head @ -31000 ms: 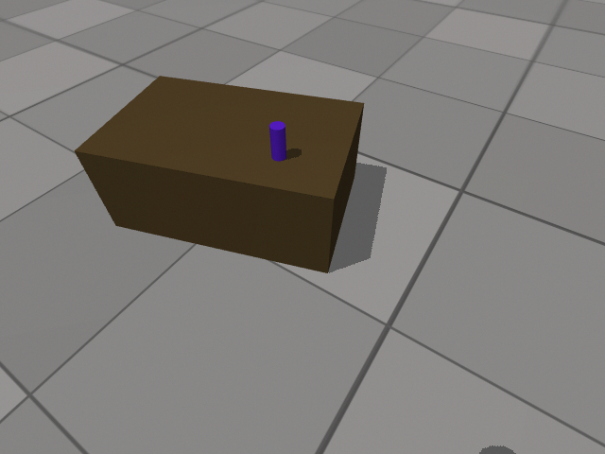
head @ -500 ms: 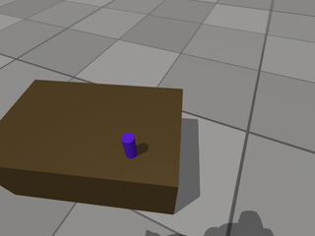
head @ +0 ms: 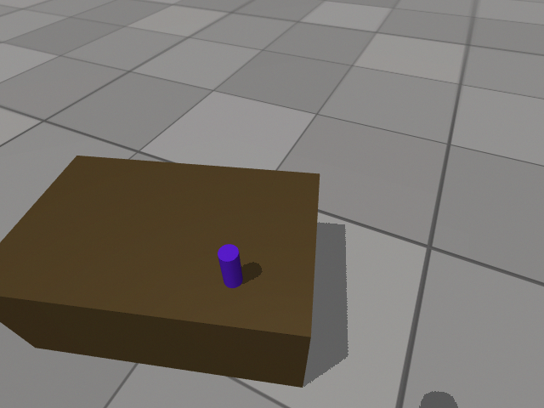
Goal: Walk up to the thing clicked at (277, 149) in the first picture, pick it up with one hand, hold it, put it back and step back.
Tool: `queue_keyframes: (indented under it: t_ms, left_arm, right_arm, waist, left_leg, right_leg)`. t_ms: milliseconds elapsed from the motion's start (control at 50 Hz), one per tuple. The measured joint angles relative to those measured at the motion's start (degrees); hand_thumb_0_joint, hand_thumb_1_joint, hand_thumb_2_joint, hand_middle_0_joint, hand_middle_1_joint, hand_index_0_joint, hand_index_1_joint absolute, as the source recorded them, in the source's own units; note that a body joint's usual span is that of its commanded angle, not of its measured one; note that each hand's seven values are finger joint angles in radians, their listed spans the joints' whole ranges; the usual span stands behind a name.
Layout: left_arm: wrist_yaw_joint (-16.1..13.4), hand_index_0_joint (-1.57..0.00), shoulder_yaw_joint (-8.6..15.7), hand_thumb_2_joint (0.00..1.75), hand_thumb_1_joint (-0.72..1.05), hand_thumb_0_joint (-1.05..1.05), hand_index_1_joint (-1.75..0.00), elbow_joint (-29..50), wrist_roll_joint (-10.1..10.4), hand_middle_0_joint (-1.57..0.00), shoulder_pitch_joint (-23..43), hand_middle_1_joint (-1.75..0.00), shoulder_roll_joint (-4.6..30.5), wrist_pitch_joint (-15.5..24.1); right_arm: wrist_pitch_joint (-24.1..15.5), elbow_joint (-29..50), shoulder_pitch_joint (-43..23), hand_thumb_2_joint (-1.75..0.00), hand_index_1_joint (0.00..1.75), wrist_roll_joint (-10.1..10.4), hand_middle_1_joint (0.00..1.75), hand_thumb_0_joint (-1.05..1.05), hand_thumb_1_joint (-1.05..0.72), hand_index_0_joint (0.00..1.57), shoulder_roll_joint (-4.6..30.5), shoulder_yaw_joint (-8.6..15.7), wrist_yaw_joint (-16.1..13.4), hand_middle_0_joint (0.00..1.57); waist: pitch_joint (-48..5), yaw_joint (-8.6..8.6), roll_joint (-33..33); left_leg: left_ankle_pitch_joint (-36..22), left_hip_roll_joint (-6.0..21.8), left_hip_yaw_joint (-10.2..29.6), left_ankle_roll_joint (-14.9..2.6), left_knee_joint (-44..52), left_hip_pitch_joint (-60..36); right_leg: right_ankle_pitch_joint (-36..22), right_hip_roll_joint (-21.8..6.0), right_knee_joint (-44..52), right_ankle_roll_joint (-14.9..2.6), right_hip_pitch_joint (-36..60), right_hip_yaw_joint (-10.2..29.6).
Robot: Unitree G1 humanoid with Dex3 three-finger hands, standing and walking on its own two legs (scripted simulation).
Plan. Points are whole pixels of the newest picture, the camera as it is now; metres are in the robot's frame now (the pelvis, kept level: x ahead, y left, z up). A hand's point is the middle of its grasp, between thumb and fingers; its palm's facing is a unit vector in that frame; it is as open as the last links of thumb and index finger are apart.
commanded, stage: stand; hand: left
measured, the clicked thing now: (230, 266) +0.54 +0.15 -0.29
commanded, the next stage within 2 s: step back in 1.46 s
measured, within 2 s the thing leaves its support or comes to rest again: neither
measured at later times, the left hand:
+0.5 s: hand out of the picture +0.05 +0.25 -0.16, palm faces +0.00 -0.94 -0.34, open 7.4 cm
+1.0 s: hand out of the picture +0.08 +0.25 -0.15, palm faces +0.01 -0.94 -0.35, open 7.4 cm
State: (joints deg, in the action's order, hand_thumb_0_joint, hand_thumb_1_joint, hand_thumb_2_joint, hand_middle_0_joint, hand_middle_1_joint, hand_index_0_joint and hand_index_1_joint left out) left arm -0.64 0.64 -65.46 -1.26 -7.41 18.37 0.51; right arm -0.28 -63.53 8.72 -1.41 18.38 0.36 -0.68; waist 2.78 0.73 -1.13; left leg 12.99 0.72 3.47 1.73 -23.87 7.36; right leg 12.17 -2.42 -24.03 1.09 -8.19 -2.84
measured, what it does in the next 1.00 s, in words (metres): stands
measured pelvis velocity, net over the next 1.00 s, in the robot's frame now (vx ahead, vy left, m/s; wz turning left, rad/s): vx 0.01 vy -0.01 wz -0.01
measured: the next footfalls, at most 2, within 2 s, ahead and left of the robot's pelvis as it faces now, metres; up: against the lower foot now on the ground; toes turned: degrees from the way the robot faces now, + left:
none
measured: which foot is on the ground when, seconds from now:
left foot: down 0.00-1.00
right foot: down 0.00-1.00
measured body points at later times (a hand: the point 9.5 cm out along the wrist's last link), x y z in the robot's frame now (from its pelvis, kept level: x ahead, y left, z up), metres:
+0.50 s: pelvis +0.00 +0.00 +0.00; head +0.01 -0.01 +0.45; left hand +0.05 +0.29 -0.13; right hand +0.05 -0.30 -0.14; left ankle +0.00 +0.14 -0.74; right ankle +0.01 -0.13 -0.74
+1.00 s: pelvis +0.01 -0.01 +0.00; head +0.02 -0.02 +0.45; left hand +0.08 +0.29 -0.12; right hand +0.08 -0.30 -0.14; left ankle +0.00 +0.14 -0.74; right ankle +0.01 -0.13 -0.74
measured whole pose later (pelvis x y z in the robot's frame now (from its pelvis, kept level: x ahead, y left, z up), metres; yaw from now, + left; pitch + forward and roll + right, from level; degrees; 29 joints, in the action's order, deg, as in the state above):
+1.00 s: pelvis +0.01 -0.01 +0.00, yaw +0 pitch -3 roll +0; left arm 0.0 1.2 -67.4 -0.7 -5.2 18.7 0.7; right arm -0.6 -64.9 6.8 -1.0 20.0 -0.1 -0.4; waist 2.9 0.5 -1.4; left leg 11.2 1.5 3.1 2.2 -18.7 5.0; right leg 10.6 -1.7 -19.6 0.7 -6.4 -2.7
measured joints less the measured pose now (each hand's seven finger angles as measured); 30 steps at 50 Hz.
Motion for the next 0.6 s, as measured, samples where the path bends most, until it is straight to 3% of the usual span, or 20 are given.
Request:
queue_keyframes:
  t_ms: [600]
  left_arm:
    - [0.59,-0.20,0.37,0.89,0.90,0.01,-0.30,-2.93,0.38,-0.20,0.79,-0.30,0.14,-0.01]
  right_arm:
    - [0.07,-2.20,-0.23,-0.90,0.29,0.17,0.30,0.01,-0.91,0.21,1.03,-0.27,0.35,0.20]
  waist:
    - [0.67,-0.09,-0.03]
  left_leg:
    - [-1.78,0.48,-0.24,0.31,3.85,-1.18]
  right_leg:
    - [-1.59,0.46,3.30,-0.27,0.81,0.14]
